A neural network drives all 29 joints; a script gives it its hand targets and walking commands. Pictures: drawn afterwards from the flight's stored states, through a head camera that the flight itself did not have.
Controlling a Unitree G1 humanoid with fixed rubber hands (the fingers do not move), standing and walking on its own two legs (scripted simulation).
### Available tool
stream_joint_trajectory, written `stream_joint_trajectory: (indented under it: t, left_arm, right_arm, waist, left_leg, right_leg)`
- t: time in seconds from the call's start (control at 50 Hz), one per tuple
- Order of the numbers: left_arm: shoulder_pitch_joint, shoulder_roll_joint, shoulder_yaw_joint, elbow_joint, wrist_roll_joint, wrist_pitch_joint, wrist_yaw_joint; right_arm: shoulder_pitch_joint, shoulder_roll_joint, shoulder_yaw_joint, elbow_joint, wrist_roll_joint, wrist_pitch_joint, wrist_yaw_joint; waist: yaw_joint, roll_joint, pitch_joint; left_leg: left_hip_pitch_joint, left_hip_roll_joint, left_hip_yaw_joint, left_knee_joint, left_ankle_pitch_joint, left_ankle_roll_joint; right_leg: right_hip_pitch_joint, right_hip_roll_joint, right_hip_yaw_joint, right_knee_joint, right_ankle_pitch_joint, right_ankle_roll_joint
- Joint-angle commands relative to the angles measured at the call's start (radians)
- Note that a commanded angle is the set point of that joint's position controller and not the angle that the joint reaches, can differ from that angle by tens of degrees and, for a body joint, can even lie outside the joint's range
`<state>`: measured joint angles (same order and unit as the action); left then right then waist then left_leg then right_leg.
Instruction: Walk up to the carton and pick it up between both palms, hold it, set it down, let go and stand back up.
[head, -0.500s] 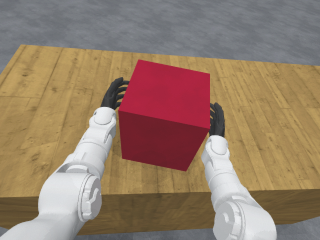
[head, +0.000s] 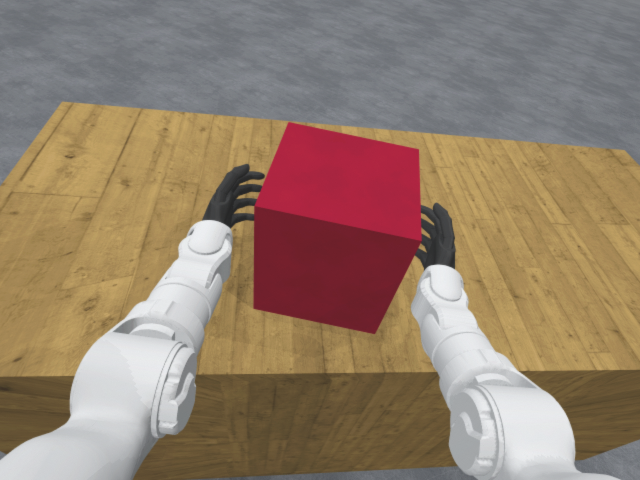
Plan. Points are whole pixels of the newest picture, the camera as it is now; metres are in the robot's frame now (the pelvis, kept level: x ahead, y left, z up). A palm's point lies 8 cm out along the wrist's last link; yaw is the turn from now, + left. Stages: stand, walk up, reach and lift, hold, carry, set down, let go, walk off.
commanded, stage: set down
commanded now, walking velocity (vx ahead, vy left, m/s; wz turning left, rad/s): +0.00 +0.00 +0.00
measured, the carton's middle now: (333, 231) +0.47 -0.02 +0.05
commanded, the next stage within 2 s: none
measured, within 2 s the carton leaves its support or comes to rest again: neither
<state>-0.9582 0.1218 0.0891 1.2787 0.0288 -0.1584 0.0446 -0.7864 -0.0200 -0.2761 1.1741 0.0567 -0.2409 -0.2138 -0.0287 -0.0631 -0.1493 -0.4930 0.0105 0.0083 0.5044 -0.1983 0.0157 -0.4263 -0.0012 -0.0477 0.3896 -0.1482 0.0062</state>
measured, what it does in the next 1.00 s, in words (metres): stands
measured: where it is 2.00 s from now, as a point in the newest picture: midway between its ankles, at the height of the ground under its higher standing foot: outside the picture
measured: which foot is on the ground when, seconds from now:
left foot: down 0.00-1.00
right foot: down 0.00-1.00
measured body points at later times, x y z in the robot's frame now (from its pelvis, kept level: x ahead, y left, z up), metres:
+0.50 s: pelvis -0.03 +0.00 +0.00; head -0.04 +0.04 +0.45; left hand +0.39 +0.16 +0.09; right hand +0.35 -0.16 +0.07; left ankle +0.02 +0.09 -0.74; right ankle +0.02 -0.13 -0.74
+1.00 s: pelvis -0.04 +0.00 +0.00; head -0.07 +0.04 +0.45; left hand +0.33 +0.17 +0.08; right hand +0.29 -0.19 +0.07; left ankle +0.02 +0.09 -0.74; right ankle +0.02 -0.14 -0.74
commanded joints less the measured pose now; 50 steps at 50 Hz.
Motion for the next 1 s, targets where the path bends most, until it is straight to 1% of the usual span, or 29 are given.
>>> stream_joint_trajectory:
  t: [0.0, 0.02, 0.06, 0.1, 0.14, 0.24, 0.26, 0.28, 0.32, 0.36, 0.4, 0.42, 0.44, 0.46, 0.48, 0.58, 0.62, 0.64, 0.68, 0.72, 0.74, 0.76, 0.78, 0.8, 0.86, 0.88, 0.92, 0.96, 0.98]
  left_arm:
    - [-0.318, 0.209, -0.025, -0.119, -0.035, -0.031, -0.015]
    - [-0.295, 0.206, -0.017, -0.127, -0.039, -0.032, -0.016]
    - [-0.33, 0.206, -0.036, -0.144, -0.053, -0.034, -0.015]
    - [-0.307, 0.226, -0.028, -0.156, -0.065, -0.035, -0.021]
    - [-0.265, 0.221, -0.019, -0.182, -0.057, -0.033, -0.022]
    - [-0.238, 0.228, -0.022, -0.227, -0.065, -0.025, -0.032]
    - [-0.265, 0.244, -0.02, -0.212, -0.069, -0.022, -0.032]
    - [-0.19, 0.232, -0.014, -0.247, -0.066, -0.021, -0.035]
    - [-0.229, 0.245, -0.034, -0.244, -0.087, -0.01, -0.038]
    - [-0.164, 0.241, -0.03, -0.298, -0.088, -0.003, -0.045]
    - [-0.209, 0.252, -0.05, -0.294, -0.108, 0.005, -0.044]
    - [-0.093, 0.239, -0.043, -0.336, -0.103, 0.013, -0.047]
    - [-0.169, 0.262, -0.057, -0.313, -0.11, 0.023, -0.047]
    - [-0.075, 0.248, -0.049, -0.348, -0.112, 0.03, -0.053]
    - [-0.135, 0.264, -0.055, -0.333, -0.126, 0.035, -0.054]
    - [0.01, 0.271, -0.048, -0.465, -0.137, 0.08, -0.06]
    - [-0.024, 0.281, -0.06, -0.49, -0.147, 0.099, -0.059]
    - [0.081, 0.263, -0.061, -0.551, -0.146, 0.113, -0.06]
    - [0.028, 0.291, -0.061, -0.596, -0.154, 0.141, -0.061]
    - [0.106, 0.284, -0.054, -0.666, -0.15, 0.165, -0.063]
    - [0.042, 0.299, -0.059, -0.669, -0.164, 0.175, -0.059]
    - [0.153, 0.28, -0.058, -0.726, -0.162, 0.186, -0.059]
    - [0.09, 0.29, -0.07, -0.735, -0.174, 0.195, -0.054]
    - [0.161, 0.285, -0.076, -0.792, -0.175, 0.204, -0.053]
    - [0.298, 0.278, -0.058, -0.913, -0.156, 0.245, -0.053]
    - [0.289, 0.284, -0.053, -0.934, -0.157, 0.256, -0.054]
    - [0.24, 0.292, -0.065, -0.917, -0.174, 0.286, -0.052]
    - [0.202, 0.309, -0.054, -0.856, -0.177, 0.305, -0.054]
    - [0.265, 0.293, -0.048, -0.905, -0.171, 0.309, -0.056]
  right_arm:
    - [-0.314, -0.167, 0.126, -0.024, 0.056, -0.009, -0.008]
    - [-0.297, -0.159, 0.156, -0.036, 0.074, -0.008, -0.007]
    - [-0.325, -0.166, 0.135, -0.047, 0.072, -0.004, -0.011]
    - [-0.299, -0.142, 0.16, -0.094, 0.076, 0.003, -0.019]
    - [-0.257, -0.141, 0.17, -0.104, 0.079, 0.003, -0.023]
    - [-0.233, -0.128, 0.196, -0.129, 0.101, 0.011, -0.035]
    - [-0.252, -0.138, 0.179, -0.121, 0.093, 0.016, -0.038]
    - [-0.19, -0.118, 0.199, -0.161, 0.098, 0.008, -0.042]
    - [-0.238, -0.128, 0.201, -0.19, 0.108, 0.019, -0.043]
    - [-0.175, -0.114, 0.225, -0.225, 0.12, 0.014, -0.049]
    - [-0.219, -0.122, 0.221, -0.24, 0.126, 0.029, -0.049]
    - [-0.107, -0.089, 0.251, -0.296, 0.14, 0.02, -0.052]
    - [-0.194, -0.121, 0.234, -0.282, 0.137, 0.036, -0.05]
    - [-0.091, -0.089, 0.257, -0.319, 0.143, 0.031, -0.057]
    - [-0.154, -0.101, 0.253, -0.325, 0.142, 0.041, -0.057]
    - [-0.02, -0.077, 0.279, -0.468, 0.158, 0.061, -0.063]
    - [-0.036, -0.078, 0.266, -0.478, 0.146, 0.087, -0.061]
    - [0.058, -0.08, 0.274, -0.528, 0.15, 0.087, -0.061]
    - [0.01, -0.082, 0.27, -0.578, 0.143, 0.118, -0.06]
    - [0.095, -0.068, 0.274, -0.624, 0.149, 0.132, -0.06]
    - [0.035, -0.071, 0.256, -0.651, 0.138, 0.151, -0.058]
    - [0.141, -0.059, 0.265, -0.697, 0.136, 0.151, -0.057]
    - [0.078, -0.068, 0.246, -0.719, 0.125, 0.166, -0.055]
    - [0.151, -0.064, 0.25, -0.739, 0.129, 0.176, -0.053]
    - [0.281, -0.054, 0.271, -0.834, 0.146, 0.196, -0.048]
    - [0.278, -0.048, 0.275, -0.861, 0.144, 0.203, -0.049]
    - [0.221, -0.065, 0.248, -0.881, 0.136, 0.238, -0.042]
    - [0.186, -0.053, 0.243, -0.915, 0.123, 0.275, -0.045]
    - [0.252, -0.042, 0.252, -0.949, 0.131, 0.278, -0.047]
  waist:
    - [-0.084, 0.199, -0.415]
    - [-0.064, 0.188, -0.402]
    - [-0.08, 0.205, -0.414]
    - [-0.066, 0.171, -0.43]
    - [-0.065, 0.173, -0.433]
    - [-0.061, 0.175, -0.376]
    - [-0.072, 0.177, -0.355]
    - [-0.06, 0.165, -0.356]
    - [-0.062, 0.165, -0.309]
    - [-0.051, 0.159, -0.314]
    - [-0.053, 0.163, -0.272]
    - [-0.033, 0.153, -0.277]
    - [-0.047, 0.164, -0.246]
    - [-0.037, 0.145, -0.246]
    - [-0.036, 0.151, -0.231]
    - [-0.009, 0.132, -0.175]
    - [-0.019, 0.14, -0.156]
    - [-0.01, 0.131, -0.144]
    - [-0.009, 0.128, -0.13]
    - [-0.003, 0.134, -0.098]
    - [-0.006, 0.134, -0.107]
    - [-0.001, 0.12, -0.097]
    - [-0.008, 0.131, -0.105]
    - [-0.015, 0.129, -0.096]
    - [0.009, 0.142, -0.095]
    - [0.013, 0.13, -0.107]
    - [-0.001, 0.133, -0.078]
    - [0.012, 0.111, -0.015]
    - [0.012, 0.079, -0.007]
  left_leg:
    - [0.338, -0.005, 0.013, 0.015, 0.326, -0.096]
    - [0.341, -0.003, 0.015, 0.009, 0.317, -0.093]
    - [0.332, -0.003, 0.008, 0.005, 0.281, -0.097]
    - [0.307, -0.01, 0.02, 0.003, 0.24, -0.08]
    - [0.334, -0.009, 0.014, 0.001, 0.268, -0.083]
    - [0.323, -0.015, 0.013, -0.013, 0.207, -0.075]
    - [0.299, -0.016, 0.015, -0.021, 0.165, -0.072]
    - [0.321, -0.017, 0.017, -0.023, 0.186, -0.072]
    - [0.302, -0.018, 0.015, -0.034, 0.137, -0.066]
    - [0.333, -0.02, 0.014, -0.038, 0.156, -0.066]
    - [0.3, -0.017, 0.012, -0.048, 0.087, -0.064]
    - [0.331, -0.019, 0.015, -0.051, 0.124, -0.063]
    - [0.306, -0.014, 0.01, -0.062, 0.068, -0.061]
    - [0.333, -0.017, 0.012, -0.063, 0.091, -0.059]
    - [0.311, -0.017, 0.01, -0.068, 0.049, -0.055]
    - [0.329, -0.018, 0.013, -0.102, 0.023, -0.049]
    - [0.317, -0.013, 0.009, -0.116, -0.031, -0.046]
    - [0.341, -0.007, -0.001, -0.131, -0.023, -0.047]
    - [0.325, -0.014, 0.011, -0.139, -0.053, -0.038]
    - [0.325, -0.011, 0.01, -0.159, -0.068, -0.037]
    - [0.302, -0.008, 0.004, -0.166, -0.128, -0.031]
    - [0.316, -0.004, 0.002, -0.177, -0.114, -0.029]
    - [0.294, -0.008, 0.004, -0.177, -0.15, -0.028]
    - [0.301, -0.003, -0.003, -0.181, -0.138, -0.028]
    - [0.334, -0.007, 0.004, -0.188, -0.084, -0.029]
    - [0.339, -0.011, 0.012, -0.185, -0.073, -0.027]
    - [0.286, -0.008, 0.008, -0.197, -0.158, -0.018]
    - [0.222, -0.014, 0.022, -0.208, -0.247, -0.003]
    - [0.258, -0.022, 0.016, -0.191, -0.222, -0.001]
  right_leg:
    - [0.175, 0.052, -0.022, -0.006, 0.242, -0.007]
    - [0.182, 0.054, -0.021, -0.008, 0.231, -0.009]
    - [0.159, 0.054, -0.025, -0.01, 0.19, -0.015]
    - [0.195, 0.049, -0.017, -0.004, 0.204, -0.012]
    - [0.204, 0.051, -0.019, -0.004, 0.22, -0.01]
    - [0.226, 0.045, -0.013, -0.007, 0.185, -0.01]
    - [0.225, 0.044, -0.014, -0.009, 0.153, -0.009]
    - [0.253, 0.041, -0.012, -0.013, 0.171, -0.009]
    - [0.241, 0.043, -0.014, -0.01, 0.12, -0.009]
    - [0.264, 0.041, -0.009, -0.021, 0.133, -0.009]
    - [0.247, 0.041, -0.01, -0.023, 0.061, -0.014]
    - [0.282, 0.038, -0.005, -0.031, 0.1, -0.014]
    - [0.252, 0.041, -0.01, -0.032, 0.043, -0.016]
    - [0.283, 0.036, -0.004, -0.037, 0.069, -0.015]
    - [0.264, 0.033, -0.005, -0.039, 0.023, -0.015]
    - [0.326, 0.032, 0.001, -0.049, 0.001, -0.014]
    - [0.305, 0.032, -0.002, -0.051, -0.048, -0.018]
    - [0.336, 0.037, -0.001, -0.054, -0.028, -0.024]
    - [0.333, 0.032, 0.005, -0.059, -0.06, -0.02]
    - [0.353, 0.029, 0.007, -0.064, -0.073, -0.019]
    - [0.332, 0.027, 0.008, -0.061, -0.119, -0.021]
    - [0.366, 0.027, 0.013, -0.061, -0.096, -0.022]
    - [0.336, 0.028, 0.01, -0.056, -0.135, -0.021]
    - [0.363, 0.031, 0.008, -0.051, -0.095, -0.024]
    - [0.403, 0.03, 0.017, -0.056, -0.061, -0.027]
    - [0.4, 0.028, 0.02, -0.059, -0.065, -0.025]
    - [0.367, 0.025, 0.019, -0.056, -0.141, -0.027]
    - [0.346, 0.013, 0.026, -0.064, -0.243, -0.023]
    - [0.324, -0.003, 0.036, -0.073, -0.263, -0.028]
